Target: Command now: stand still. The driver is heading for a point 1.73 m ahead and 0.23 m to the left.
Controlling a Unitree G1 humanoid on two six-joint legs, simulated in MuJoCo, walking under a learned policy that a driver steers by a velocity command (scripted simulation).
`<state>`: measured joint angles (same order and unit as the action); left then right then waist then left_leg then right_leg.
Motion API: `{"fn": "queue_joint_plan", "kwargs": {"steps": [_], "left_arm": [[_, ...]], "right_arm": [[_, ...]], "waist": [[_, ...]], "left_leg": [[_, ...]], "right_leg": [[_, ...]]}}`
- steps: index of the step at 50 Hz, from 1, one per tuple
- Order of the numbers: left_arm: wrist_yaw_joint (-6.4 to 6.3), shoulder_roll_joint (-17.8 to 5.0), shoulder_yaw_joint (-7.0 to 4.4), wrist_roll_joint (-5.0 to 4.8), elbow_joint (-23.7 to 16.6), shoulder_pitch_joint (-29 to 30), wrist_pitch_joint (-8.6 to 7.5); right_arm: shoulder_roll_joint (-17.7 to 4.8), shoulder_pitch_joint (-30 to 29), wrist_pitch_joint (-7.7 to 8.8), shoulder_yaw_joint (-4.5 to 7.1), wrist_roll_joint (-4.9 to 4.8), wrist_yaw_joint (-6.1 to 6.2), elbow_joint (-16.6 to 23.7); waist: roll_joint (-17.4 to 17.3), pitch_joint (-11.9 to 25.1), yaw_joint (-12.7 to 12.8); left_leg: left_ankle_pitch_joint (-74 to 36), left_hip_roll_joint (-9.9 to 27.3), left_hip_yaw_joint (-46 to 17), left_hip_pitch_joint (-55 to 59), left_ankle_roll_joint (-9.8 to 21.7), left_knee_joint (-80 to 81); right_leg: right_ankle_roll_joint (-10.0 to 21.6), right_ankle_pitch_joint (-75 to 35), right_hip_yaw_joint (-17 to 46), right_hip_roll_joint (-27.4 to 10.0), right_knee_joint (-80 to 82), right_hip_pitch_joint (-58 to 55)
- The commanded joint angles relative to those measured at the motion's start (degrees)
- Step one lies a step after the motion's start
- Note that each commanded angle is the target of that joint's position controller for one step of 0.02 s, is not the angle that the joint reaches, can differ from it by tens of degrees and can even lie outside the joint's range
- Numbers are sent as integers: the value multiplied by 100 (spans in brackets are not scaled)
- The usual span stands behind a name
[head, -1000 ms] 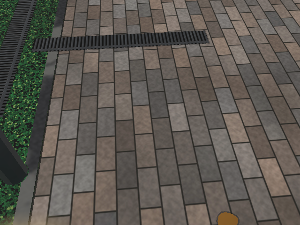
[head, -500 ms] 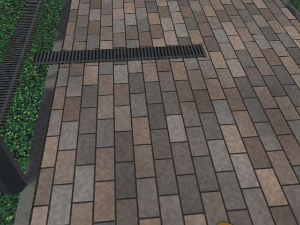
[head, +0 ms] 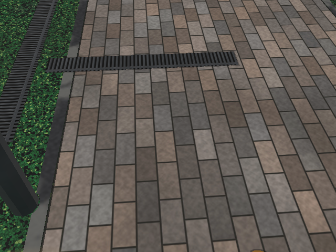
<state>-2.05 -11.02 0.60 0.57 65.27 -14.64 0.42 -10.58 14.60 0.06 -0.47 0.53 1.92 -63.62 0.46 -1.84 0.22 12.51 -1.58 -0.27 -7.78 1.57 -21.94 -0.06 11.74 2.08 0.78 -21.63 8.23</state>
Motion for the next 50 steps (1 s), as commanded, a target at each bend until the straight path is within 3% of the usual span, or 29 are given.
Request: {"fn": "queue_joint_plan", "kwargs": {"steps": [1,6,7,9,11,13,14,16,18,19,20,21,22,23,25,27,30,34,36,39,41,42,43,44,45,46,47,48,50], "left_arm": [[-25,-487,-67,0,-23,-288,-30],[-37,-404,-57,-1,50,-353,-34],[-36,-363,-47,7,76,-410,-31],[-23,-420,-96,36,27,-425,-6],[33,-356,-111,122,-142,-243,9],[100,-96,-60,210,-347,-49,-78],[128,-131,-74,196,-430,10,-143],[191,-190,-113,141,-500,-114,-266],[207,-39,-126,66,-275,-891,-357],[174,-98,-170,54,-90,-1377,-380],[112,-432,-258,122,8,-1956,-428],[111,-1038,-411,72,88,-2531,-424],[95,-968,-416,91,91,-2251,-366],[124,-710,-355,89,-133,-1691,-400],[135,-507,-296,47,-329,-1256,-528],[115,-340,-236,38,-244,-1467,-617],[103,-286,-184,36,-91,-1916,-654],[76,-311,-136,53,-95,-1987,-658],[59,-409,-148,61,-74,-2016,-666],[47,-585,-189,57,-86,-1787,-697],[45,-729,-242,37,-122,-1582,-670],[71,-697,-235,16,-183,-1523,-663],[128,-164,-138,-56,-355,-1851,-647],[180,-236,-230,-97,-333,-2088,-616],[171,-478,-297,11,-505,-1489,-583],[204,-491,-313,62,-647,-990,-608],[218,-370,-320,68,-669,-848,-599],[237,-297,-327,147,-673,-875,-534],[292,-96,-309,185,-659,-994,-402]], "right_arm": [[-516,284,35,74,0,22,38],[-445,374,40,65,1,32,-39],[-430,436,35,63,7,31,-63],[-655,508,-23,167,9,29,-56],[-789,760,-89,261,27,3,-47],[-851,1098,-84,344,46,-1,-128],[-825,1052,-55,359,66,-11,-100],[-873,781,19,405,91,-39,16],[-842,272,59,428,-1,-66,184],[-739,87,89,419,6,-80,278],[-408,-65,155,332,26,-113,423],[-88,-187,215,244,45,-163,653],[-525,-220,238,334,215,-209,698],[-508,-273,280,335,207,-278,683],[-388,-119,361,325,148,-368,573],[-406,-133,327,349,175,-408,558],[-323,-626,251,332,150,-397,776],[-188,-1734,231,225,90,-393,1255],[-196,-1969,233,192,52,-385,1388],[-437,-1480,265,274,42,-292,1357],[-685,25,355,429,24,-204,889],[-920,876,397,536,109,-147,639],[-1481,1523,410,671,255,-126,582],[-1479,1276,332,690,130,-210,587],[-1206,508,333,627,5,-234,696],[-780,40,384,519,-28,-259,801],[-532,-118,447,447,14,-261,777],[-351,-32,504,379,24,-232,682],[-302,274,602,332,37,-193,525]], "waist": [[-94,-184,-8],[-76,-197,-10],[-99,-74,-20],[-311,-188,-46],[-585,-631,-191],[-945,-847,-296],[-886,-859,-258],[-739,-731,-74],[-628,-633,373],[-353,-668,560],[618,-509,757],[1638,-382,833],[1031,-749,560],[473,-986,285],[248,-810,29],[287,-559,11],[410,-471,84],[504,-674,249],[607,-693,271],[637,-380,-81],[538,405,-726],[402,841,-1050],[-588,1567,-931],[-1044,1827,-683],[-498,805,-388],[-164,193,-302],[14,-127,-99],[-19,-198,66],[-145,-169,215]], "left_leg": [[-447,615,-593,-215,138,457],[-476,603,-590,-235,142,435],[48,564,-596,-198,155,505],[1742,485,-736,-366,333,546],[3340,835,-1389,-528,674,885],[3772,1602,-2359,-518,1106,1388],[3506,1762,-2504,-618,1205,1507],[2900,1677,-2203,-674,1157,1382],[2641,1203,-1463,-1568,909,892],[2489,879,-1104,-2115,770,297],[2088,358,-421,-2784,547,-1174],[1892,-227,386,-3676,376,-2716],[1679,127,55,-3763,449,-3587],[1116,350,-86,-3761,466,-3876],[325,540,-70,-3456,348,-3803],[-21,513,134,-3385,231,-3777],[-199,446,388,-3622,107,-3607],[-539,268,722,-3261,58,-2282],[-641,152,849,-2812,175,-1663],[-516,-119,911,-1766,525,-1240],[-637,-318,849,-210,757,-772],[-395,168,351,1064,907,-621],[624,1849,-1892,2397,1350,-429],[1115,2531,-4262,2601,1967,657],[1785,2285,-3532,1733,1750,912],[1467,2075,-2756,832,1588,1120],[779,1815,-2180,204,1401,1272],[174,1599,-1720,-208,1264,1319],[-648,1384,-1175,-446,1168,1368]], "right_leg": [[163,-519,412,-473,299,137],[159,-530,396,-478,274,150],[169,-134,354,-418,282,117],[269,1191,104,-100,-141,404],[362,2068,-89,132,-781,1260],[343,1459,-466,57,-1728,1671],[360,1315,-430,-86,-1957,1700],[422,1438,-415,-161,-1736,1459],[521,842,-662,69,-631,-62],[526,825,-554,157,-149,-837],[634,1788,916,-829,721,-1520],[1034,3334,3157,-2063,1702,-1790],[1310,3656,3507,-2297,1727,-1145],[1254,3212,2998,-2056,1694,-769],[1040,1611,1939,-1561,1733,-730],[949,128,1201,-1270,1589,-986],[975,-1655,669,-1164,1339,-1194],[986,-2641,281,-1018,1329,-878],[990,-3060,184,-1057,1299,-865],[893,-4960,-1,-1205,598,-1088],[753,-5541,-169,-1119,-1104,-1102],[700,-4284,-247,-931,-2359,-270],[571,-902,-530,-295,-4435,1180],[541,1684,-49,438,-5857,2402],[633,1114,175,-62,-5928,2882],[643,617,113,-277,-5608,2832],[633,394,102,-453,-5263,2557],[577,346,110,-559,-4984,2237],[465,312,13,-599,-4646,1969]]}}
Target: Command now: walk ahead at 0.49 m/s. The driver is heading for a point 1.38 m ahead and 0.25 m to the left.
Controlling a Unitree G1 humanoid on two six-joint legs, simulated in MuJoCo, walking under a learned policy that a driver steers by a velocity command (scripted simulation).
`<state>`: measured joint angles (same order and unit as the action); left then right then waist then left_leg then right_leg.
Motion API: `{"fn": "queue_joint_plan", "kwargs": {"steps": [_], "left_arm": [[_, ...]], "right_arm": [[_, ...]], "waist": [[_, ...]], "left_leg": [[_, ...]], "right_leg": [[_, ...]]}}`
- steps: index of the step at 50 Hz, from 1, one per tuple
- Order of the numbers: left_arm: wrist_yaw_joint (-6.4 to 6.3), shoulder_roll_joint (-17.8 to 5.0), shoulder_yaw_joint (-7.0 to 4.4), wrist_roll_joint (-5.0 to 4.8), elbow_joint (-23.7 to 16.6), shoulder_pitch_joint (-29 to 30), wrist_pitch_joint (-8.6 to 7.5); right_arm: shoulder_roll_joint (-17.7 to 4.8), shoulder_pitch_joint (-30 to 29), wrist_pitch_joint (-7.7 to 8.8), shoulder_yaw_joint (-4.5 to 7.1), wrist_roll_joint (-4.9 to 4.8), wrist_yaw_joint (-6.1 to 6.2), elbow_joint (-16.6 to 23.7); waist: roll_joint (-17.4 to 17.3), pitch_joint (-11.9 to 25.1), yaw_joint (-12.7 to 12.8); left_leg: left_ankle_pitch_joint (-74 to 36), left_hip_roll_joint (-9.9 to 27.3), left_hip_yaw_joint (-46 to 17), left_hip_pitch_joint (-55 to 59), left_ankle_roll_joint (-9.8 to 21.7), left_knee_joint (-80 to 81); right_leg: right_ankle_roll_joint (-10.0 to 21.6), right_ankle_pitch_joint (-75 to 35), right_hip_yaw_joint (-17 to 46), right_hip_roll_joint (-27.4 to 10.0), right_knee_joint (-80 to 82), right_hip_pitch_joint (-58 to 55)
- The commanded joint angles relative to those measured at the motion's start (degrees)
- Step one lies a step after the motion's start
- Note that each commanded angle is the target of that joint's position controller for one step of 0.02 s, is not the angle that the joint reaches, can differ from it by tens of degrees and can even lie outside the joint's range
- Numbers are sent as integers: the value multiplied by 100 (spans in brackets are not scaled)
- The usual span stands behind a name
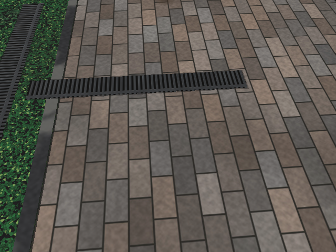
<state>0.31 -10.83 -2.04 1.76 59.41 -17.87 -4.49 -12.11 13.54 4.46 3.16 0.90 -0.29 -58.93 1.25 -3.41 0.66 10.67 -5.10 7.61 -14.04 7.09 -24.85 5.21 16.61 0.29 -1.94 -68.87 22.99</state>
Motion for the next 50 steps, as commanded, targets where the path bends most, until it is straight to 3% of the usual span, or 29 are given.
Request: {"fn": "queue_joint_plan", "kwargs": {"steps": [1,3,8,13,16,18,19,20,21,22,23,24,26,28,31,36,41,44,45,46,47,48,49,50], "left_arm": [[71,-117,-56,67,-128,-559,134],[100,-196,-74,68,-331,-46,202],[148,-186,-27,-25,-823,1342,197],[138,-195,16,-68,-1098,2133,155],[98,-314,-34,-63,-1136,1977,84],[16,-513,-151,-55,-815,921,16],[-37,-666,-241,7,-513,-37,-41],[-101,-1166,-384,156,-333,-1033,-68],[-51,-1511,-479,160,-317,-1069,-14],[7,-1175,-427,-53,-373,-567,49],[28,-858,-327,-108,-470,41,31],[46,-571,-254,-77,-473,291,-18],[-9,-245,-143,-87,-306,225,-94],[-37,-334,-138,-101,-150,-114,-181],[-46,-565,-163,-108,-66,-416,-212],[-41,-530,-101,-108,9,-900,-191],[-102,-593,-99,-53,174,-1348,-163],[-156,-700,-132,-13,191,-1185,-142],[-166,-761,-151,-7,186,-1095,-135],[-159,-795,-160,-22,178,-991,-110],[-145,-728,-133,-64,113,-933,-106],[-88,-310,-30,-254,-101,-1212,-105],[-56,-423,-115,-262,-55,-1481,-100],[-66,-638,-183,-144,-144,-992,-61]], "right_arm": [[-227,537,197,-28,-5,38,-2],[-384,778,216,-17,-13,46,-54],[-341,1348,194,-90,-34,49,-121],[-397,1882,174,-107,13,122,-284],[-497,1752,157,-81,68,172,-301],[-617,1599,138,-46,79,181,-290],[-623,1472,124,-47,30,169,-250],[-419,1453,139,-109,-34,143,-43],[96,2219,113,-163,-244,67,-34],[-477,1648,76,-17,-84,97,-20],[-452,1095,109,2,-50,71,187],[-359,879,123,1,-33,60,227],[-149,996,-18,-6,106,0,191],[-46,968,-127,-1,136,-63,224],[-114,283,-220,10,148,-112,486],[-100,-956,-207,-57,53,-135,913],[-157,-1653,-157,-84,31,-116,1175],[-266,-1447,-82,-30,34,-88,1189],[-339,-1026,-51,18,39,-52,1063],[-423,-225,-4,86,56,-10,792],[-657,774,56,190,150,46,479],[-1246,1580,78,342,290,94,385],[-1343,1433,-21,381,136,16,371],[-1097,733,-59,319,-1,-13,474]], "waist": [[-260,-44,202],[-317,-171,163],[-389,-320,-173],[-509,-309,-430],[-566,-195,-211],[-617,346,244],[-516,806,670],[15,1540,955],[1223,2093,517],[140,1544,446],[86,713,259],[-139,332,103],[6,170,-204],[78,155,-285],[130,-65,-245],[207,-227,58],[283,-302,266],[305,-206,36],[345,14,-153],[250,408,-498],[83,963,-864],[-858,1770,-912],[-1362,2129,-696],[-667,1248,-431]], "left_leg": [[-764,1675,-1770,185,609,1683],[-983,1586,-1503,287,578,1807],[-2110,1333,-1029,733,319,1793],[-2948,1522,-956,1716,299,1533],[-4280,1696,-868,2169,308,960],[-5394,1653,-772,2207,205,-257],[-4801,1492,-627,1639,112,-1362],[-2666,1185,-425,418,26,-3089],[1996,32,-395,-1645,-191,-5153],[1617,380,-1101,-2150,-82,-5388],[1032,609,-1091,-2279,-78,-5116],[714,781,-1066,-2083,-101,-4816],[534,969,-1025,-1560,-220,-4320],[466,978,-899,-1510,-328,-4081],[-32,1114,-722,-2053,-479,-3566],[-900,1052,-427,-2246,-596,-2007],[-888,852,-287,-2267,-398,-1105],[-302,639,-227,-1735,-134,-725],[-100,456,-161,-1160,-29,-614],[-223,269,-69,-252,94,-275],[-342,605,-433,1182,287,-173],[314,2224,-2608,2844,793,38],[351,2947,-4698,3194,1281,872],[772,2702,-3951,2434,1104,968]], "right_leg": [[-107,-231,120,-352,231,602],[-203,-584,-25,-426,622,1040],[-361,-1562,-395,-320,2269,1374],[-212,-1675,-610,-45,3321,1323],[51,-1065,-651,173,3680,870],[286,-727,-729,507,3980,-348],[451,-1051,-581,378,4326,-1620],[758,-643,831,-926,4307,-3107],[1710,-547,3696,-2389,4950,-4380],[1468,52,3545,-2008,5265,-3798],[1243,-115,2633,-1813,5468,-2909],[1064,-757,2072,-1561,5670,-2254],[745,-1413,1241,-1126,5857,-1552],[724,-1936,935,-1008,5935,-1434],[710,-2057,622,-898,6151,-1443],[552,-2691,255,-707,6200,-1785],[602,-3189,208,-954,5970,-2688],[521,-4402,101,-1098,5411,-3016],[450,-5143,34,-1074,4919,-3013],[361,-5439,-99,-930,4016,-2896],[254,-4536,-246,-704,2796,-2082],[18,-1948,-603,-58,738,-350],[-16,1310,-114,688,-630,801],[49,855,273,236,-856,1258]]}}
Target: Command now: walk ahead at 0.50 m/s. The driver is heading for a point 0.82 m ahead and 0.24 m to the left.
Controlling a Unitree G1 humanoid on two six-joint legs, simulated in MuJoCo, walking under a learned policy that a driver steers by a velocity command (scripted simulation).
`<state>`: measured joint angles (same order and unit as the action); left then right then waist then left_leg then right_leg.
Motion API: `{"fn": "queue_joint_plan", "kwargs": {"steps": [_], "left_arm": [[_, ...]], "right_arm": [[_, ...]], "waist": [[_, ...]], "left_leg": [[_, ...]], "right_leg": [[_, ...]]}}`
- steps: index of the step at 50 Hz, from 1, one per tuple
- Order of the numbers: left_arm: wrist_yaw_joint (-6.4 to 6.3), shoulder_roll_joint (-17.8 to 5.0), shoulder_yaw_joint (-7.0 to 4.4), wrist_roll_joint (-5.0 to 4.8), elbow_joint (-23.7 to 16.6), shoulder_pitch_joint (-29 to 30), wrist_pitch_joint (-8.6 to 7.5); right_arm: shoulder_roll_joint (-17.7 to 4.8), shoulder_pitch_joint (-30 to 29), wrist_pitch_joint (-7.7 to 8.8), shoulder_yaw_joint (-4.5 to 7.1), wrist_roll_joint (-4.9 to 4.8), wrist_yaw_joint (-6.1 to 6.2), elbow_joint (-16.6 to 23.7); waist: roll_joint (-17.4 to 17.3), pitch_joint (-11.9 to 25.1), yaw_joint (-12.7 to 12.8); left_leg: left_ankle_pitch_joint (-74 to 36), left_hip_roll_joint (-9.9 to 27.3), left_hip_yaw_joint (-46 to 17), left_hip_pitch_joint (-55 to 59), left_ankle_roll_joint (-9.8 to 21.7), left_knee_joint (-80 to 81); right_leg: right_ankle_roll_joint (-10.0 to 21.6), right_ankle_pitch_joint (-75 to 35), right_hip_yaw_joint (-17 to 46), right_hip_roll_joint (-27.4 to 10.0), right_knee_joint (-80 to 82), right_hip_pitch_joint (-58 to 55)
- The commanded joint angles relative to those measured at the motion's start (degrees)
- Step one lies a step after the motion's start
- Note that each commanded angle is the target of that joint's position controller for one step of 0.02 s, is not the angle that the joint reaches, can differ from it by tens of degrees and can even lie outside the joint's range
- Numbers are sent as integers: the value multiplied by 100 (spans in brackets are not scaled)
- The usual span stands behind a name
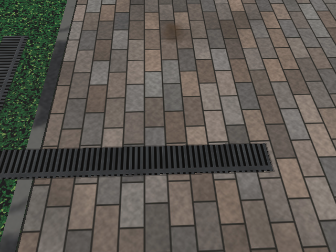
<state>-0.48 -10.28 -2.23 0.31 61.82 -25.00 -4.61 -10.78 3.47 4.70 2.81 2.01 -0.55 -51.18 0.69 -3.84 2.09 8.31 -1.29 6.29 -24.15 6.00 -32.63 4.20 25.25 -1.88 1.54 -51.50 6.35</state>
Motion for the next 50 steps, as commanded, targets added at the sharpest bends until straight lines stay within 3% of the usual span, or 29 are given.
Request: {"fn": "queue_joint_plan", "kwargs": {"steps": [1,2,4,6,8,11,14,19,22,23,24,25,26,27,28,29,30,32,37,43,47,50], "left_arm": [[44,-610,-145,47,-506,178,-77],[62,-480,-140,58,-524,320,-68],[121,-314,-130,192,-479,175,78],[170,-279,-138,208,-526,251,173],[195,-318,-141,203,-694,702,234],[216,-380,-132,166,-973,1497,254],[226,-303,-72,116,-1183,2112,230],[210,-319,-24,97,-1451,2817,177],[186,-409,-59,93,-1503,2713,103],[152,-478,-99,96,-1425,2407,70],[106,-579,-164,100,-1220,1736,24],[49,-755,-252,169,-906,726,-47],[-28,-1306,-397,337,-769,-207,-94],[39,-1643,-480,324,-789,-228,-43],[75,-1256,-408,137,-867,286,23],[88,-876,-291,97,-959,874,8],[99,-619,-222,110,-979,1150,-33],[26,-385,-146,79,-862,1121,-100],[-23,-589,-183,53,-691,558,-257],[-74,-622,-148,63,-587,150,-253],[-145,-772,-180,83,-457,-214,-173],[-196,-983,-236,111,-483,-94,-78]], "right_arm": [[-819,1284,-52,242,-136,-8,-219],[-570,1078,-12,167,-112,-8,-232],[-313,1193,72,70,-119,43,-399],[-446,1544,156,83,-129,62,-538],[-600,1750,179,104,-139,67,-599],[-569,2091,159,68,-145,67,-665],[-557,2376,155,38,-144,75,-727],[-589,2828,132,28,-86,137,-903],[-684,2708,110,56,-43,187,-937],[-719,2640,104,66,-41,194,-936],[-771,2557,88,75,-44,184,-935],[-754,2412,77,62,-96,164,-881],[-436,2464,94,-34,-251,113,-641],[-107,3123,51,-64,-392,119,-654],[-671,2618,-16,98,-220,151,-683],[-578,2193,-2,102,-185,117,-545],[-430,2034,-14,91,-166,96,-525],[-296,2113,-165,112,-36,13,-542],[-190,1437,-375,135,-25,-110,-222],[-139,167,-357,39,-46,-217,278],[-204,-356,-345,14,-9,-259,557],[-374,-4,-358,94,12,-227,526]], "waist": [[-266,621,-490],[-167,266,-299],[-342,156,-46],[-353,171,7],[-345,39,-19],[-362,-133,-196],[-390,-180,-353],[-460,-256,-560],[-491,-199,-379],[-520,-43,-234],[-500,287,52],[-329,820,482],[334,1625,684],[1240,2194,356],[242,1584,245],[129,752,59],[61,372,-76],[302,150,-310],[276,18,-363],[304,-222,-141],[314,-275,-15],[529,40,-274]], "left_leg": [[873,2100,-3086,2591,1055,1960],[554,1803,-2534,1987,812,2175],[-100,1423,-1830,1423,561,2352],[-736,1333,-1553,1408,590,2411],[-824,1272,-1353,1479,600,2560],[-1140,1173,-1166,1755,546,2664],[-1625,1084,-952,1998,451,2620],[-2330,1277,-859,2848,512,2356],[-3446,1426,-776,3186,465,1864],[-4231,1408,-782,3132,401,1438],[-4709,1315,-768,3058,337,689],[-4155,1083,-629,2437,234,-431],[-2029,645,-403,899,66,-2221],[2307,-279,-380,-654,-50,-3955],[1821,110,-987,-945,37,-4247],[1287,318,-995,-999,34,-4031],[965,511,-969,-855,27,-3746],[736,652,-912,-513,-67,-3472],[9,763,-739,-1213,-194,-3169],[-911,638,-252,-1334,-245,-1347],[-580,459,130,-1200,-7,-582],[237,6,403,-501,335,-416]], "right_leg": [[146,-466,473,-322,-2335,2960],[137,-748,445,-520,-1929,2753],[25,-949,404,-671,-1463,2265],[-69,-1095,281,-677,-1283,2309],[-172,-1446,184,-765,-964,2705],[-299,-2007,51,-831,-232,3208],[-336,-2415,-114,-717,674,3149],[-155,-2386,-282,-500,1560,3138],[97,-1818,-341,-310,1933,2694],[191,-1597,-384,-141,2047,2146],[296,-1550,-420,39,2284,1365],[446,-1901,-263,-99,2591,-21],[804,-1412,1348,-1530,2688,-1755],[1412,-1413,3668,-2885,3321,-2608],[1182,-805,3355,-2539,3520,-1856],[963,-794,2487,-2330,3798,-917],[731,-1072,1866,-2060,4046,-326],[437,-1629,991,-1700,4251,268],[352,-2608,35,-1597,4398,143],[243,-3528,-795,-1447,4342,-215],[247,-4409,-1103,-1678,4042,-975],[213,-6622,-1369,-1765,3069,-1369]]}}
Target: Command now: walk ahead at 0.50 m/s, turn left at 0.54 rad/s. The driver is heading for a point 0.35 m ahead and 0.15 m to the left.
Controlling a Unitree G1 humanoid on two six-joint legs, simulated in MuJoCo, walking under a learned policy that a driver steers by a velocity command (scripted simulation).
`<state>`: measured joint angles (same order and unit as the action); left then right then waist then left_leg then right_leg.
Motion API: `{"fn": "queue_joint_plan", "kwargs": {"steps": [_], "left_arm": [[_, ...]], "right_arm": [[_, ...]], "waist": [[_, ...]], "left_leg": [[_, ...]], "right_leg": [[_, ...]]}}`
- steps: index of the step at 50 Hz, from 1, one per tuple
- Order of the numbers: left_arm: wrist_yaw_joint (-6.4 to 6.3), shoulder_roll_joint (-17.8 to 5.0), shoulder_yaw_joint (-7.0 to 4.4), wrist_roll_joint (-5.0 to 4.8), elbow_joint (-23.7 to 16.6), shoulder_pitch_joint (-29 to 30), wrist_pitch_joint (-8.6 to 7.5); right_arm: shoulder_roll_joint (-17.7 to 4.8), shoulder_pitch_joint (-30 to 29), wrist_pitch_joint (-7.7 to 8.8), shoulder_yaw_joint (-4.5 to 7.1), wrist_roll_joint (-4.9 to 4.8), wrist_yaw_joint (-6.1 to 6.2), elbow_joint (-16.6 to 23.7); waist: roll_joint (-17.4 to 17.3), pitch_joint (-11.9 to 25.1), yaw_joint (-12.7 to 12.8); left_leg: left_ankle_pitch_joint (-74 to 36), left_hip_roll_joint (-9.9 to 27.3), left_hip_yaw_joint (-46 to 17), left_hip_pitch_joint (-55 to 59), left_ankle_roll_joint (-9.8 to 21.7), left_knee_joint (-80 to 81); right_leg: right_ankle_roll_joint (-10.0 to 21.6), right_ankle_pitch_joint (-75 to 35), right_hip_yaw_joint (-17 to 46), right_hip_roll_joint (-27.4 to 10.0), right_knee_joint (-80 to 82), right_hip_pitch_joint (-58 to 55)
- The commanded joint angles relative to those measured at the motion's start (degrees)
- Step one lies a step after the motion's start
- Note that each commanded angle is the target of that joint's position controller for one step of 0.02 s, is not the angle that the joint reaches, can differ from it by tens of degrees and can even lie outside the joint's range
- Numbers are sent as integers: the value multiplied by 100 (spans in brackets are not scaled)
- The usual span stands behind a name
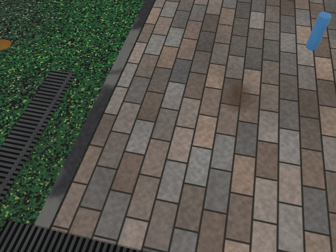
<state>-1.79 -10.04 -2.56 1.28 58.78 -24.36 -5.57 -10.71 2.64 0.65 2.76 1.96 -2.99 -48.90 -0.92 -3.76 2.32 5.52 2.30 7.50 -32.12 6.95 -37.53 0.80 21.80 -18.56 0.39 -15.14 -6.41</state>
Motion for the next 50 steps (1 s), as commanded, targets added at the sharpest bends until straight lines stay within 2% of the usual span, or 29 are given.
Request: {"fn": "queue_joint_plan", "kwargs": {"steps": [1,2,3,4,5,6,7,8,10,11,13,16,19,23,25,27,28,29,30,31,32,34,37,41,43,45,47,48,50], "left_arm": [[-69,-1100,-234,26,-209,-97,72],[-48,-1186,-261,22,-258,-53,130],[-2,-1215,-268,-4,-361,75,161],[55,-745,-172,-71,-647,7,153],[155,-737,-187,-95,-1088,280,91],[183,-919,-206,-42,-1221,1005,34],[203,-858,-170,-96,-1273,1050,-44],[184,-838,-177,-72,-1163,898,-50],[194,-785,-170,132,-1113,657,161],[219,-764,-171,163,-1152,673,256],[232,-721,-159,132,-1229,802,368],[222,-722,-126,94,-1381,1212,418],[221,-727,-71,39,-1549,1685,434],[196,-740,4,-2,-1641,2042,376],[170,-803,10,1,-1561,1850,320],[105,-980,-50,10,-1315,1155,248],[69,-992,-63,31,-1153,670,174],[22,-1186,-94,65,-1018,135,83],[36,-1531,-136,27,-1091,145,107],[101,-1245,-63,-154,-1113,303,199],[138,-961,18,-179,-1179,730,219],[91,-592,173,-90,-1212,1305,270],[54,-784,161,6,-1045,1316,330],[70,-1045,86,-17,-885,1110,423],[70,-1080,62,-42,-858,1217,511],[62,-1032,59,-81,-793,1188,585],[90,-892,64,-122,-743,1014,608],[117,-753,76,-159,-718,1039,617],[146,-662,101,-97,-525,859,581]], "right_arm": [[-473,471,52,152,21,40,201],[-605,1012,85,226,29,69,52],[-848,1820,137,348,84,129,-190],[-1476,2161,156,524,138,207,-214],[-1844,2025,92,587,-7,202,-80],[-1668,1900,36,537,-88,241,-127],[-1398,1617,48,463,-132,277,-131],[-1152,1333,86,396,-132,291,-93],[-931,1113,198,302,-209,327,-31],[-949,1207,266,292,-231,321,-38],[-1128,1395,334,313,-227,316,-68],[-1137,1776,310,285,-194,323,-123],[-1053,1998,248,223,-185,359,-142],[-1008,2181,191,161,-112,444,-191],[-1008,2081,178,139,-69,478,-194],[-1114,1858,208,151,-94,505,-175],[-1154,1687,232,151,-160,497,-174],[-1070,1620,293,105,-226,474,-45],[-611,2535,257,43,-375,470,-115],[-862,2749,143,86,-254,492,-326],[-931,2462,51,107,-110,489,-428],[-789,1980,-67,64,-51,426,-400],[-600,2095,-264,-22,-68,393,-589],[-592,1733,-359,-74,-110,460,-696],[-586,1734,-338,-91,-113,449,-796],[-527,1820,-266,-131,-79,450,-925],[-735,1730,-143,-151,-6,481,-905],[-719,1545,-101,-170,-101,473,-985],[-599,1318,35,-226,-142,478,-1021]], "waist": [[732,258,-470],[712,586,-676],[406,1007,-1089],[-523,1542,-1038],[-1007,1850,-803],[-110,1114,-858],[33,573,-646],[345,293,-353],[202,331,-61],[154,382,-33],[118,319,-1],[-142,362,-172],[-336,402,-385],[-388,414,-593],[-429,405,-505],[-440,516,-185],[-278,610,132],[132,1061,312],[1386,1772,-114],[1073,2089,-189],[449,1397,-279],[336,642,-433],[822,618,-528],[872,642,-321],[885,509,-375],[692,300,-427],[196,72,-259],[-364,-195,-107],[-514,-30,61]], "left_leg": [[817,-551,331,707,376,142],[963,-728,293,1354,519,384],[804,-686,-61,2574,728,955],[1205,841,-2190,4147,1248,1116],[962,1817,-5114,4889,1972,2073],[833,1645,-4261,4466,1708,2258],[372,1495,-3576,3723,1473,2337],[-310,1165,-3030,3115,1183,2407],[-1133,702,-2350,2505,967,2463],[-1460,598,-2259,2441,969,2460],[-2878,480,-1932,2329,886,2335],[-4293,302,-1562,2483,483,2076],[-4465,242,-1498,2855,187,1949],[-4558,374,-1571,3417,103,1718],[-4751,437,-1624,3447,72,1442],[-5161,488,-1769,3418,-12,865],[-4825,358,-1701,3334,-89,271],[-3319,46,-1606,2713,-205,-637],[1543,-888,-1240,1687,-465,-2321],[3003,-1088,-1434,1431,-460,-2880],[2781,-879,-1631,1310,-500,-3080],[2382,-550,-1563,1403,-594,-2356],[2229,-537,-1101,2022,-760,-1155],[1893,-412,-889,2142,-729,-109],[1476,-394,-765,2374,-644,424],[950,-324,-818,2761,-487,1218],[1358,288,-1700,2431,-278,1940],[2025,391,-1895,1440,-210,2202],[2106,409,-1910,906,-388,2584]], "right_leg": [[563,-6750,260,-1665,-1239,-137],[552,-6610,260,-1671,-2179,10],[386,-5575,188,-1556,-3593,739],[140,-1960,226,-1041,-5554,2629],[-97,1046,1267,152,-6970,4408],[-30,426,1953,-296,-6855,5068],[-1,-118,1941,-508,-6381,4974],[-11,-350,1959,-687,-5834,4601],[-165,-455,1995,-814,-5302,3941],[-240,-452,1951,-795,-5178,3876],[-375,-652,1816,-730,-4842,3939],[-388,-1161,1654,-600,-4263,4075],[-276,-1632,1611,-476,-3519,4163],[-87,-1914,1563,-232,-2563,4011],[61,-1702,1572,-82,-2155,3572],[265,-1562,1607,86,-1605,2753],[365,-2237,1657,19,-871,2134],[549,-4682,2302,-719,-857,938],[1611,-8017,3864,-2343,-1314,-266],[2048,-7711,4493,-2571,-990,43],[1934,-6460,4037,-2275,-738,756],[1400,-4536,3214,-1644,-199,1749],[1011,-3122,2591,-1086,36,2204],[966,-858,2875,-1132,311,2195],[830,138,2949,-1093,433,2471],[534,782,2944,-1025,492,2890],[140,601,2753,-737,244,2897],[88,-98,2359,-414,17,2271],[126,-1055,2272,-411,-414,1209]]}}
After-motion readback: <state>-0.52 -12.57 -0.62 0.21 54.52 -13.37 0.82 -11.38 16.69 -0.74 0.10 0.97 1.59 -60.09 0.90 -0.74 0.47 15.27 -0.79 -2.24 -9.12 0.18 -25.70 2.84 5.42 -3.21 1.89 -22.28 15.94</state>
